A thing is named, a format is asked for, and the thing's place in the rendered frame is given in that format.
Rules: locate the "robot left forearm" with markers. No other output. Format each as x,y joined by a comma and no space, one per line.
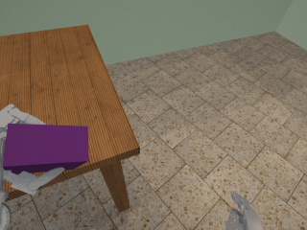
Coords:
5,211

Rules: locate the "table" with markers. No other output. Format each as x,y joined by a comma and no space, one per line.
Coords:
59,77

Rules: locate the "sponge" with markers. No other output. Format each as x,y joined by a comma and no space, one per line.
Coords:
40,148

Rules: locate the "right robot hand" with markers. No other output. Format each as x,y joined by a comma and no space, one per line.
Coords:
249,220

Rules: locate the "left robot hand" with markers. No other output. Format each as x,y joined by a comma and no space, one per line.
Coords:
25,182

